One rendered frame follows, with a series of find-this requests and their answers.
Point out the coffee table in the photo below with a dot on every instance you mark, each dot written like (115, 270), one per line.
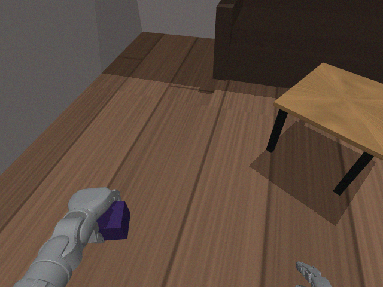
(342, 104)

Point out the sofa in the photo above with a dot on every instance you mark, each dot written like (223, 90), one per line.
(279, 42)

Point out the left robot arm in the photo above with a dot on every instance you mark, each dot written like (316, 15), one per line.
(62, 253)

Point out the small box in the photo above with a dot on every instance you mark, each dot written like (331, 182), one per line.
(114, 223)

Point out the right robot hand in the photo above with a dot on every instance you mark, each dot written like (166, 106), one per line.
(312, 275)

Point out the left robot hand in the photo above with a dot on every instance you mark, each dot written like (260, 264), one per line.
(97, 201)

